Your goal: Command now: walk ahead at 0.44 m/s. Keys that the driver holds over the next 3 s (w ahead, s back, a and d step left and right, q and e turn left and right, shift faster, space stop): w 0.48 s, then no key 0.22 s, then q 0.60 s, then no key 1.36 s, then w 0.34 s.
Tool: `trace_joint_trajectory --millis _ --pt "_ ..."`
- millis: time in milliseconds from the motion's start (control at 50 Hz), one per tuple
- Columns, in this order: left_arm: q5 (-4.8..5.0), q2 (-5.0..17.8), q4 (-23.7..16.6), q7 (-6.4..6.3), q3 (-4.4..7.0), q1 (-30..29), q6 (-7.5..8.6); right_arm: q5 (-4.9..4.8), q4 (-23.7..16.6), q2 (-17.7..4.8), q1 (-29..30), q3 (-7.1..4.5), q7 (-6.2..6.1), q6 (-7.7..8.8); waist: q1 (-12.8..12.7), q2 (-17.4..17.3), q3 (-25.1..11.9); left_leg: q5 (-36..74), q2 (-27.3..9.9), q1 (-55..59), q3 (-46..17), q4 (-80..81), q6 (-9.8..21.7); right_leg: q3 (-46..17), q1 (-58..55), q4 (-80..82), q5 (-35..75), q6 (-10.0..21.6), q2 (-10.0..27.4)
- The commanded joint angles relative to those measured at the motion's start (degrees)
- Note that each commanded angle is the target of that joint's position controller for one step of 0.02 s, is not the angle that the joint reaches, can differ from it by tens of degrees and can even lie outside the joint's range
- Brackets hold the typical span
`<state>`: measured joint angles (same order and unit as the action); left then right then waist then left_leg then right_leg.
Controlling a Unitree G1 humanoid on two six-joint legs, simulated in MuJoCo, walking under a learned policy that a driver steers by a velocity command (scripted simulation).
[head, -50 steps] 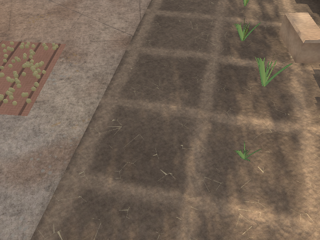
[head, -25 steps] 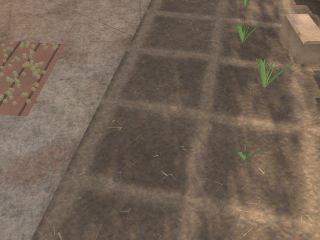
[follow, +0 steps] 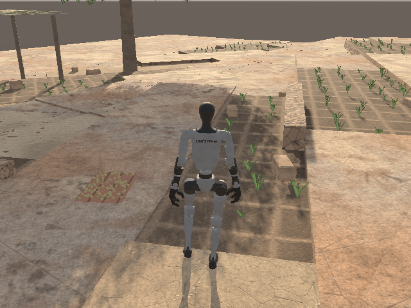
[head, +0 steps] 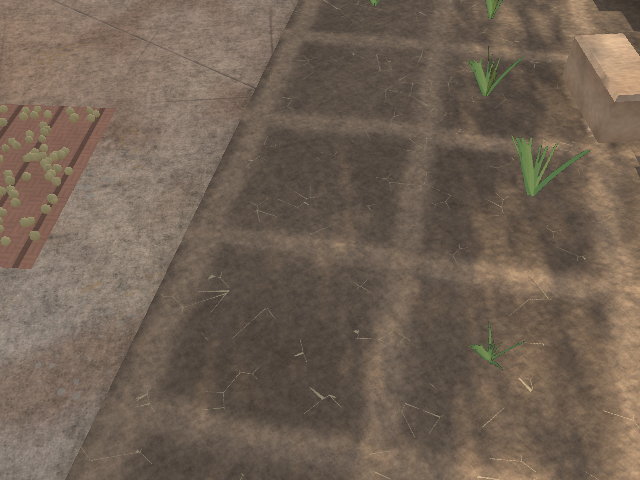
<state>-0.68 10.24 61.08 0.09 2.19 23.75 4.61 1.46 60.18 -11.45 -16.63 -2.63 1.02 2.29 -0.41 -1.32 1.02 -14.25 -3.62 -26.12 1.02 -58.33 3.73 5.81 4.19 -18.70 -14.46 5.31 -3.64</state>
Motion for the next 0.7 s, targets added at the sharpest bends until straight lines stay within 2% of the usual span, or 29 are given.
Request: trace_joint_trajectory --millis 20,40,60,80,100,120,140,160,200,240,280,300,320,360,380,400,420,440,460,480,500,520,540,560,580,600,640,700 --pt "0.07 6.3 -1.0 -0.68 0.41 5.0 0.96 0.02 -2.4 -2.4 0.2 -1.01 0.71 -1.28 1.2 3.6 6.5 5.2 -1.6 -9.9 -0.1 5.5 -1.2 -13.1 -1.3 12.9 15.2 6.9 16.0" --pt "0.25 7.0 -0.9 -0.77 0.58 5.7 0.98 0.17 -3.6 -2.2 3.3 -0.85 0.98 -1.37 0.5 4.1 6.8 7.0 -1.4 -11.0 1.0 7.5 -1.8 -11.4 -1.8 12.9 17.7 6.8 15.5" --pt "-0.14 6.9 -0.1 -0.79 0.52 7.6 1.12 0.45 -4.0 -2.5 4.5 -1.09 1.2 -1.45 0.3 4.7 6.4 10.1 -1.9 -12.8 0.4 6.5 -1.7 -11.2 -3.8 11.7 22.2 7.3 16.4" --pt "-0.23 6.9 -0.4 -0.92 0.51 8.2 1.38 0.37 -4.3 -2.8 6.1 -1.26 1.49 -1.26 -0.1 4.0 5.5 13.6 -1.6 -13.9 1.2 6.9 -1.6 -9.8 -4.9 10.5 22.7 7.4 16.0" --pt "-0.24 5.5 0.8 -1.22 0.18 10.0 1.77 0.33 -5.4 -3.1 9.3 -1.65 1.65 -0.75 -0.6 4.2 6.3 16.9 -2.4 -18.4 -0.9 8.2 -1.5 -10.4 -8.4 9.5 22.8 7.1 16.4" --pt "-0.22 5.4 0.4 -1.42 0.07 9.2 2.28 -0.32 -6.9 -3.4 12.9 -1.84 1.51 -0.03 -1.3 4.8 7.0 19.2 -1.5 -20.5 0.2 11.9 -1.5 -9.8 -9.0 9.6 19.2 6.6 14.4" --pt "-0.41 5.4 0.5 -1.47 0.05 9.1 2.62 -0.17 -7.6 -3.4 15.2 -1.8 1.6 0.39 -1.8 5.3 7.8 21.7 -1.4 -20.6 0.5 14.1 -1.3 -9.6 -8.9 9.3 18.9 6.7 14.2" --pt "-0.87 5.9 0.1 -1.45 0.2 6.9 2.98 0.0 -8.6 -3.5 16.7 -1.72 1.63 0.57 -1.1 5.3 9.2 25.2 -1.6 -17.9 0.4 18.8 -1.5 -8.3 -5.5 9.6 15.9 6.1 12.7" --pt "-0.62 5.5 0.1 -1.52 0.1 5.9 3.3 0.39 -10.0 -3.2 18.8 -1.71 2.01 0.6 -1.7 4.7 9.7 31.7 -1.5 -12.8 1.1 24.0 -0.4 -7.6 -2.5 9.0 14.1 5.8 12.9" --pt "-0.51 5.7 0.4 -1.63 0.03 6.0 3.45 0.34 -11.3 -3.1 20.3 -1.67 2.24 0.69 -2.1 3.5 10.5 35.3 -1.6 -9.6 0.9 28.5 0.9 -7.0 -2.2 6.3 13.4 5.4 13.3" --pt "-0.89 6.0 0.6 -1.62 0.06 6.1 3.27 0.16 -12.2 -3.2 22.2 -1.59 2.06 0.94 -3.8 2.4 10.6 36.6 -0.8 -6.7 2.2 33.1 1.8 -6.2 -3.7 2.1 14.9 4.8 12.8" --pt "-1.01 6.1 1.1 -1.82 0.06 6.9 2.8 -0.04 -12.6 -3.2 22.5 -1.57 2.0 0.96 -4.5 3.1 10.6 36.1 -0.6 -6.3 2.7 34.9 2.0 -6.1 -5.8 -0.6 17.4 4.6 12.8" --pt "-1.55 6.5 1.6 -2.13 0.01 7.9 2.14 0.01 -12.7 -3.8 22.5 -1.66 1.85 1.1 -5.0 2.6 9.7 34.6 -0.5 -5.7 2.7 36.7 2.3 -6.2 -8.8 -4.8 20.6 4.2 12.7" --pt "-2.43 8.2 1.9 -2.53 0.24 9.3 1.31 0.37 -10.5 -5.2 15.4 -2.12 1.18 1.67 -3.2 2.1 5.2 31.1 1.4 0.2 3.7 39.9 2.9 -6.9 -14.3 -17.5 33.1 3.9 11.7" --pt "-2.71 8.9 2.1 -2.72 0.53 9.2 0.78 0.7 -7.5 -6.5 7.0 -2.75 0.65 2.14 0.1 2.2 1.8 29.2 2.0 8.4 4.2 40.1 3.2 -7.3 -13.0 -28.6 37.1 4.2 11.2" --pt "-1.68 9.2 2.3 -2.67 0.81 7.4 0.38 1.73 -3.6 -8.1 -4.3 -3.49 0.37 2.72 6.1 0.6 -2.6 33.8 1.5 22.9 5.4 42.9 3.5 -5.5 -5.9 -44.7 33.5 3.7 8.4" --pt "-0.15 6.1 2.9 -2.63 1.05 8.6 0.61 2.48 -1.3 -11.3 -10.4 -4.55 0.62 2.77 7.0 -6.5 -8.2 46.3 -6.5 38.4 -1.8 35.3 4.6 -3.4 9.7 -68.3 -5.8 1.9 0.8" --pt "2.48 2.1 1.9 -3.09 0.22 17.0 1.1 2.34 -1.5 -14.0 -13.8 -4.36 1.36 3.36 1.7 -12.8 -18.9 82.1 -19.3 60.9 -11.7 13.3 7.8 -10.9 30.6 -82.3 -30.1 1.2 0.0" --pt "4.82 6.8 -0.1 -3.42 0.54 12.3 1.19 -0.2 -1.8 -14.6 -15.3 -4.91 1.62 2.67 7.6 -10.4 -29.0 60.1 -24.9 67.2 -25.0 21.1 16.7 -11.6 40.8 -85.1 -24.1 0.1 0.5" --pt "3.17 7.4 -1.7 -3.25 0.5 5.4 0.81 0.29 -2.6 -11.6 -11.4 -4.21 0.22 1.83 6.3 -5.4 -21.8 30.0 -22.5 55.1 -25.2 32.2 16.0 -7.8 43.9 -80.4 -16.6 -0.8 4.1" --pt "0.58 7.8 -3.1 -2.23 0.56 -2.0 0.53 0.58 -4.4 -7.0 -4.4 -2.67 -0.62 2.08 5.2 -0.5 -11.1 18.0 -18.2 39.7 -21.0 39.4 13.2 -7.9 40.9 -71.8 -9.4 -0.8 6.6" --pt "-0.99 7.4 -2.8 -1.11 0.91 -2.0 0.03 0.74 -4.8 -6.5 -1.6 -2.04 -1.14 2.79 2.5 -0.2 -5.8 26.5 -17.9 28.7 -18.7 40.7 13.3 -8.5 35.4 -64.4 -6.0 -1.4 7.4" --pt "-2.78 6.3 -2.2 -0.45 1.09 -2.3 -0.85 0.09 -3.6 -5.2 -2.6 -1.45 -1.54 3.48 1.0 0.8 -2.5 36.4 -16.6 20.9 -15.9 40.7 12.1 -9.8 30.1 -60.6 -4.6 -1.9 8.1" --pt "-2.83 3.6 -2.4 0.1 0.68 -2.4 -1.86 -0.65 -2.4 -4.5 -3.2 -1.02 -1.6 4.15 -1.1 1.2 0.4 40.4 -13.5 13.6 -10.1 42.0 10.2 -9.4 26.0 -52.0 -3.7 -3.1 8.6" --pt "-2.52 1.6 -2.1 0.39 0.18 -1.5 -2.24 -0.51 -1.7 -4.8 -3.4 -0.9 -1.44 4.66 -1.9 -0.7 0.4 45.5 -10.7 11.4 -6.7 42.7 9.5 -7.3 22.8 -46.7 -2.5 -3.7 7.8" --pt "-2.11 1.1 -2.5 0.47 -0.13 -1.8 -2.22 -0.34 -1.6 -5.2 -3.2 -0.77 -1.31 4.94 -2.7 -2.7 0.1 50.6 -9.1 11.1 -4.0 42.5 9.1 -6.2 21.7 -41.0 -0.4 -3.7 7.2" --pt "-0.93 1.5 -3.8 0.38 -0.72 -4.7 -1.61 -0.4 -2.2 -4.6 -0.8 -0.37 -0.83 4.64 -3.2 -5.5 -0.7 53.4 -5.7 10.2 0.8 42.3 7.6 -3.8 17.1 -28.9 5.9 -2.8 6.1" --pt "-0.52 2.5 -4.2 -0.06 -0.98 -8.4 -1.23 -1.28 -1.3 -4.3 -3.2 -0.08 -0.83 3.96 -1.6 -4.3 -2.5 50.1 -5.9 14.4 1.2 40.9 6.6 -2.6 14.1 -22.1 13.5 -1.8 4.8"
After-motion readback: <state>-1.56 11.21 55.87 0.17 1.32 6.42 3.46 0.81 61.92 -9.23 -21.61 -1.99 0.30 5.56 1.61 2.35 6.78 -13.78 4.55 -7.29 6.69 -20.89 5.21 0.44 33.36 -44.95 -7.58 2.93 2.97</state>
